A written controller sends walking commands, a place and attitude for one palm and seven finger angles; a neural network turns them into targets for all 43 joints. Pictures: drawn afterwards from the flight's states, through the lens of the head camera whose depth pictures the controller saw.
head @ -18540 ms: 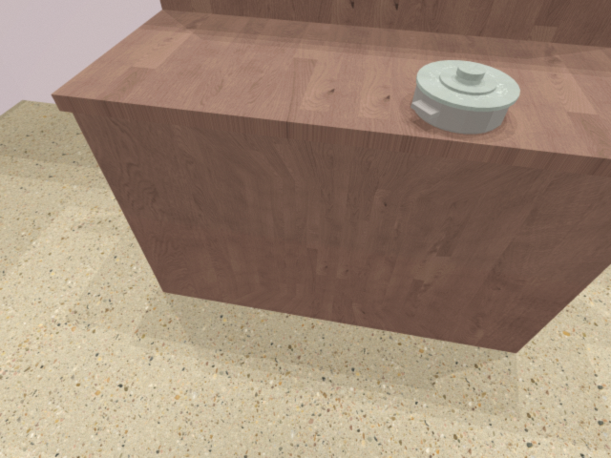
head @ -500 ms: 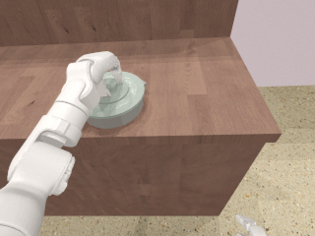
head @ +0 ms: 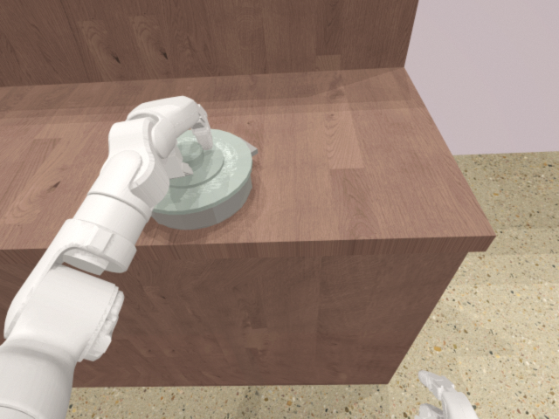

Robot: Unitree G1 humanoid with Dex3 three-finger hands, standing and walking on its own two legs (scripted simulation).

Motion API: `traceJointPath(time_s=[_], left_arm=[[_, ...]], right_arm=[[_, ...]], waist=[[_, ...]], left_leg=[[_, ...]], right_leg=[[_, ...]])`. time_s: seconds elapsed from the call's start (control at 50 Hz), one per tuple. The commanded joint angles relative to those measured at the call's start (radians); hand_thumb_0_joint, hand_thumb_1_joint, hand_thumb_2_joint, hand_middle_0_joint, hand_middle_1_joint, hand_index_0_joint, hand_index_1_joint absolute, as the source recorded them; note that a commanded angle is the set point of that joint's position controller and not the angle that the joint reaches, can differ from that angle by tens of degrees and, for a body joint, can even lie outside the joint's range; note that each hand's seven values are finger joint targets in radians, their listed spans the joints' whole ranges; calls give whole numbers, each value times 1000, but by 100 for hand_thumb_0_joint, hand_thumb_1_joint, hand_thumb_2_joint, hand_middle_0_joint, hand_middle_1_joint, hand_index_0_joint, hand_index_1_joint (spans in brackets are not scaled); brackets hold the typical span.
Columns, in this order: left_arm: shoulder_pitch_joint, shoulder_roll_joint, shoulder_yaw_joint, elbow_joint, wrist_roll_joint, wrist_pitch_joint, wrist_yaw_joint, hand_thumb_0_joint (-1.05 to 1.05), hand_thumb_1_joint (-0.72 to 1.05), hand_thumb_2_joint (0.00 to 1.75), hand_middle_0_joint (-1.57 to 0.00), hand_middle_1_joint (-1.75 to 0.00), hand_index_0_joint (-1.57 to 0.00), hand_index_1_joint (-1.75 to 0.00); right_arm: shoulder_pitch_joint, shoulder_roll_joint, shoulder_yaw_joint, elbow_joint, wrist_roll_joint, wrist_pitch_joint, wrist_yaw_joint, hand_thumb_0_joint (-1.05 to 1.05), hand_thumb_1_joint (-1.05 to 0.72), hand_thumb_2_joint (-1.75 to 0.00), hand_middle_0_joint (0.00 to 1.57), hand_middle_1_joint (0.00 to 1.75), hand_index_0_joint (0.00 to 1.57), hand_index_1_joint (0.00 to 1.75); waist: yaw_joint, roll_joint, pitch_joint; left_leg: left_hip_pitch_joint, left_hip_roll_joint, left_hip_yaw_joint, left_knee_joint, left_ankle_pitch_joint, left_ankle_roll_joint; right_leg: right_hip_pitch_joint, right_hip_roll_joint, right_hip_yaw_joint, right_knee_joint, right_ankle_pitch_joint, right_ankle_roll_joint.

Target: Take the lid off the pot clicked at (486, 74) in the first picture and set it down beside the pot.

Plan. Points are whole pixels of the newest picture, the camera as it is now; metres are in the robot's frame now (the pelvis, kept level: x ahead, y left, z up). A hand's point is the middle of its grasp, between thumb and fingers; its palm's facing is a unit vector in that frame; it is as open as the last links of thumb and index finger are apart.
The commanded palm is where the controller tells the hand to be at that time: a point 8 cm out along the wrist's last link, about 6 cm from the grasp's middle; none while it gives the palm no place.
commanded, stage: lift the lid straight up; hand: left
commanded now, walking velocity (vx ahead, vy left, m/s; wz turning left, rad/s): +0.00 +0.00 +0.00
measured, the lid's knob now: (186, 154) +0.47 +0.15 +0.16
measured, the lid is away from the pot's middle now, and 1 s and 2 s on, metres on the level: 0.01 0.01 0.02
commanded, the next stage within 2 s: move the lid sideways beside the pot in 2.00 s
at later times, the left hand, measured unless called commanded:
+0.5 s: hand (174, 141) +0.43 +0.15 +0.21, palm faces -0.25 -0.09 -0.96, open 8.1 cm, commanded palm +0.42 +0.15 +0.29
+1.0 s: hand (172, 111) +0.44 +0.14 +0.25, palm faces -0.20 -0.08 -0.98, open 8.1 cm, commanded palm +0.42 +0.15 +0.33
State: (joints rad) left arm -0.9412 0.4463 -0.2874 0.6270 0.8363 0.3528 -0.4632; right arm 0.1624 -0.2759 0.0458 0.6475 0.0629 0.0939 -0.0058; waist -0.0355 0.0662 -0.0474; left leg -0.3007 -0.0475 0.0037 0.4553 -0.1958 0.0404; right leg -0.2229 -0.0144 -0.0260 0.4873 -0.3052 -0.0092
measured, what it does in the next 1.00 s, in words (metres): stands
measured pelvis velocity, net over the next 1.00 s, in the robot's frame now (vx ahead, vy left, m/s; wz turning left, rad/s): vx -0.01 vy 0.00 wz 0.01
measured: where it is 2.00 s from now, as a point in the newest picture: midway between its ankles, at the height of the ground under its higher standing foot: outside the picture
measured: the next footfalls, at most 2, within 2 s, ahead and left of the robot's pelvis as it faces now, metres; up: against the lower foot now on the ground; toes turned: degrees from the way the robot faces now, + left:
none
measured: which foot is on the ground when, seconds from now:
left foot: down 0.00-1.00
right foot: down 0.00-1.00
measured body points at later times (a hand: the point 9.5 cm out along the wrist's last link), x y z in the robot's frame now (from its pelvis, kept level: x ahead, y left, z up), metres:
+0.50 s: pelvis +0.00 +0.00 +0.00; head +0.00 -0.04 +0.45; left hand +0.44 +0.15 +0.26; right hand +0.16 -0.23 -0.12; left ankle +0.02 +0.10 -0.74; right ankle -0.03 -0.11 -0.74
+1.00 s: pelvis -0.01 +0.00 +0.00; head -0.01 -0.04 +0.45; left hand +0.45 +0.14 +0.30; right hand +0.14 -0.24 -0.12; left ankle +0.02 +0.10 -0.74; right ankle -0.03 -0.11 -0.74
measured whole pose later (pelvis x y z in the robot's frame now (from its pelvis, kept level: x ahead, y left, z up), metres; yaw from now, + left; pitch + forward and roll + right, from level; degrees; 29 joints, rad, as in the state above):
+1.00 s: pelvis -0.01 +0.00 +0.00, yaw +0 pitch +2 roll +1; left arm -1.17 0.46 -0.33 0.75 0.85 0.36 -0.52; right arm 0.19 -0.28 0.06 0.69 0.06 0.02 -0.03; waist -0.03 0.06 -0.05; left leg -0.28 -0.05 0.00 0.42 -0.17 0.04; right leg -0.22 -0.02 -0.03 0.48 -0.30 -0.01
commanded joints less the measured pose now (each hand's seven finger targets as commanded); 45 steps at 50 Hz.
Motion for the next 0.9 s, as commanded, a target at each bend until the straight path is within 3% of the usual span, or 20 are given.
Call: traceJointPath(time_s=[0.0,0.24,0.26,0.28,0.3,0.32,0.44,0.46,0.5,0.54,0.56,0.58,0.6,0.64,0.66,0.7,0.76,0.82,0.84,0.88], left_arm=[[-582,243,106,-218,31,3,36,0,55,107,-83,-98,-85,-95],[-695,290,143,-302,12,-9,51,0,56,107,-83,-98,-85,-94],[-707,307,152,-277,32,-6,51,0,56,107,-83,-98,-85,-94],[-697,248,106,-228,28,0,44,0,56,107,-83,-98,-85,-94],[-698,249,107,-204,25,6,41,0,56,107,-83,-98,-85,-94],[-701,279,130,-200,27,7,40,0,56,107,-83,-98,-85,-94],[-744,227,87,-214,13,1,31,0,56,107,-83,-98,-85,-94],[-760,288,134,-181,37,3,32,0,56,107,-83,-98,-85,-94],[-798,223,70,-134,33,4,23,0,56,107,-83,-98,-85,-94],[-821,234,82,-193,15,-5,28,0,56,107,-83,-98,-85,-94],[-841,283,118,-190,40,-7,31,0,56,107,-83,-98,-85,-94],[-845,249,89,-172,45,-7,26,0,56,107,-83,-98,-85,-94],[-849,279,116,-161,46,-6,27,0,56,107,-83,-98,-85,-94],[-808,252,96,-120,29,-3,23,0,56,107,-83,-98,-85,-94],[-830,295,127,-91,52,-2,23,0,56,107,-83,-98,-85,-94],[-839,259,93,-69,50,-1,17,0,56,107,-83,-98,-85,-94],[-903,285,112,-179,53,-13,21,0,56,107,-83,-98,-85,-94],[-875,260,91,-86,56,1,10,0,56,107,-83,-98,-85,-94],[-853,257,91,-83,37,4,10,0,56,107,-83,-98,-85,-94],[-909,324,135,-112,63,-4,12,0,56,107,-83,-98,-85,-94]], right_arm=[[-126,-100,-28,-146,8,-44,-10,0,-90,-90,20,30,20,30],[-124,-100,-30,-130,-2,-93,-17,0,-90,-90,20,30,20,30],[-120,-94,-26,-121,-1,-92,-16,0,-90,-90,20,30,20,30],[-120,-92,-26,-116,-1,-91,-17,0,-90,-90,20,30,20,30],[-120,-93,-25,-110,3,-87,-17,0,-90,-90,20,30,20,30],[-121,-97,-24,-110,3,-88,-19,0,-90,-90,20,30,20,30],[-120,-97,-26,-110,-1,-99,-23,0,-90,-90,20,30,20,30],[-111,-95,-22,-100,-3,-98,-25,0,-90,-90,20,30,20,30],[-116,-91,-16,-98,3,-96,-32,0,-90,-90,20,30,20,30],[-119,-98,-22,-106,-1,-104,-32,0,-90,-90,20,30,20,30],[-113,-92,-18,-105,-4,-109,-32,0,-90,-90,20,30,20,30],[-113,-89,-18,-104,-6,-113,-33,0,-90,-90,20,30,20,30],[-108,-90,-18,-99,-5,-114,-33,0,-90,-90,20,30,20,30],[-106,-99,-21,-100,-5,-108,-34,0,-90,-90,20,30,20,30],[-101,-93,-16,-93,-4,-106,-36,0,-90,-90,20,30,20,30],[-105,-91,-14,-98,-1,-106,-38,0,-90,-90,20,30,20,30],[-104,-92,-19,-112,-4,-119,-35,0,-90,-90,20,30,20,30],[-99,-94,-17,-100,-1,-119,-37,0,-90,-90,20,30,20,30],[-98,-103,-20,-102,-1,-115,-36,0,-90,-90,20,30,20,30],[-101,-99,-17,-104,-4,-123,-39,0,-90,-90,20,30,20,30]], waist=[[16,-78,-378],[20,-24,-485],[21,-51,-479],[11,-74,-426],[11,-94,-394],[19,-87,-404],[9,-67,-422],[16,-93,-423],[3,-116,-364],[9,-70,-419],[17,-67,-455],[11,-59,-441],[15,-75,-434],[11,-74,-390],[15,-110,-389],[13,-110,-360],[17,-50,-464],[10,-106,-393],[12,-82,-388],[20,-94,-431]], left_leg=[[262,-25,-43,-2,296,37],[363,-22,-75,19,423,36],[346,-22,-72,15,425,33],[324,-25,-64,12,390,35],[303,-26,-59,3,345,34],[299,-27,-60,-2,330,34],[333,-27,-67,2,351,35],[311,-28,-64,-7,318,34],[275,-32,-55,-22,253,35],[319,-31,-60,-13,278,35],[326,-31,-66,-14,299,33],[327,-34,-61,-9,308,35],[314,-32,-60,-15,288,34],[286,-33,-53,-18,268,36],[268,-31,-49,-26,241,34],[254,-33,-46,-34,227,36],[326,-27,-56,-23,304,33],[287,-29,-50,-27,272,37],[284,-29,-51,-28,275,38],[288,-30,-52,-30,277,37]], right_leg=[[24,39,6,-42,383,-29],[37,39,8,-33,428,-33],[41,41,12,-29,434,-30],[13,43,6,-37,425,-28],[6,43,5,-44,403,-26],[16,41,7,-42,397,-28],[8,38,2,-46,391,-32],[20,40,7,-46,381,-30],[-3,39,3,-53,352,-28],[12,35,6,-49,362,-32],[28,36,13,-43,372,-32],[16,37,13,-45,384,-32],[23,36,13,-48,373,-29],[20,32,8,-54,368,-33],[26,34,13,-55,351,-29],[16,34,12,-60,344,-28],[40,32,18,-48,376,-31],[15,37,12,-57,360,-28],[24,33,11,-61,365,-32],[46,32,20,-51,374,-29]])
